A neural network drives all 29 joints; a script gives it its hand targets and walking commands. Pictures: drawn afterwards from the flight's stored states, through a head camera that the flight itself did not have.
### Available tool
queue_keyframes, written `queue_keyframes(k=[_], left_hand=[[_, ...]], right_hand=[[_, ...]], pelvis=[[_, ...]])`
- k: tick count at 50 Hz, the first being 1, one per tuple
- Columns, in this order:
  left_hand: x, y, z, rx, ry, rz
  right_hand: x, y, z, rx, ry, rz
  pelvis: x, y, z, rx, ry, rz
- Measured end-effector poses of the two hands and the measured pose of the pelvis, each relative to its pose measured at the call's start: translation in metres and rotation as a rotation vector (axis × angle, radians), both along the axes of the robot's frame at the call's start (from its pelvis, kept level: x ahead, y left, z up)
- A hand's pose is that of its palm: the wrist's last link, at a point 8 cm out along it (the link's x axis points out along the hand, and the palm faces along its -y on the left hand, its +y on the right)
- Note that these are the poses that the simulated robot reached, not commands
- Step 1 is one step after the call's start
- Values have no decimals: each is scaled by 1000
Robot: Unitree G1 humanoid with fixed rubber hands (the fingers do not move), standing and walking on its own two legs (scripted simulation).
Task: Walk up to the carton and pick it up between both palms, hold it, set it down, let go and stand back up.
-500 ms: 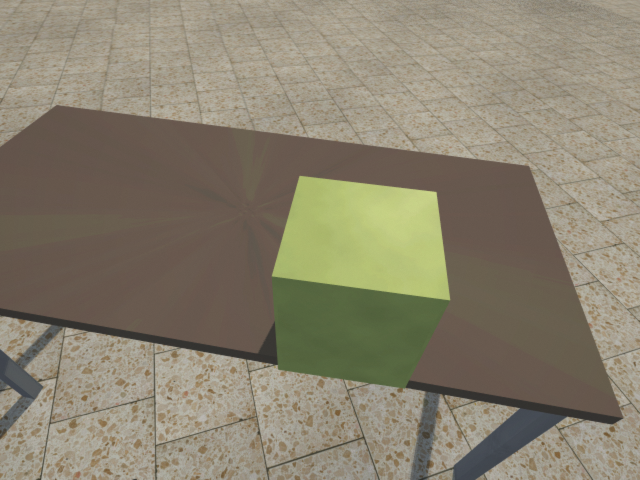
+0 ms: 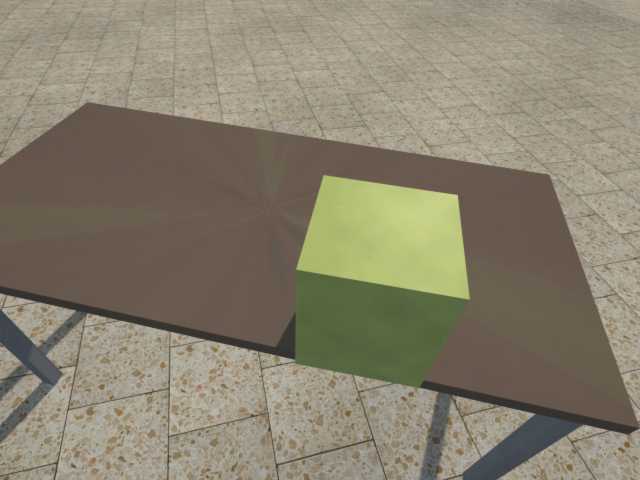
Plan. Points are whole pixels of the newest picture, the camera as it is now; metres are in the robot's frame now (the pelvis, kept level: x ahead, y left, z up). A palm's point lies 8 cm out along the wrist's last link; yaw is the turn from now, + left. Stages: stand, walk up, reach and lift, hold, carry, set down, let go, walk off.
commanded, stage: stand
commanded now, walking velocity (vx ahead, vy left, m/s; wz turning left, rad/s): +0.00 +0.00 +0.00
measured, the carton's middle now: (372, 283) +0.43 -0.08 -0.01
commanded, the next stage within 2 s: none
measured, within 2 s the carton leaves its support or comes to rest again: neither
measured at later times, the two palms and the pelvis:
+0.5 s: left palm out of the picture -0.05 +0.20 -0.15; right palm out of the picture -0.03 -0.22 -0.15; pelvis +0.00 -0.01 +0.00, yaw +1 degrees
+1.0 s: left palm out of the picture -0.06 +0.18 -0.15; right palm out of the picture -0.03 -0.22 -0.15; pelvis +0.00 -0.02 +0.00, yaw +1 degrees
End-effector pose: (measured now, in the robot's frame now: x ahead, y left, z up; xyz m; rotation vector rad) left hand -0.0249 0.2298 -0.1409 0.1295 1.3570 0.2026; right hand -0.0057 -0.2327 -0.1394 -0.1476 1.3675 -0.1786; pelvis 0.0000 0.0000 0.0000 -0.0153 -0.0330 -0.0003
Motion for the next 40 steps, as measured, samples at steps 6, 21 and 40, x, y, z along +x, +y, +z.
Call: queue_keyframes(k=[6,21,40], left_hand=[[-14,-10,-3,-17,53,15],[-26,-31,-8,-50,117,35],[-33,-46,-10,-64,156,54]], right_hand=[[-9,6,-3,16,31,-4],[-22,13,-7,40,78,-1],[-23,11,-9,49,98,12]], pelvis=[[0,-1,0,1,-2,5],[0,-8,0,1,-4,14],[2,-17,-1,1,-1,23]])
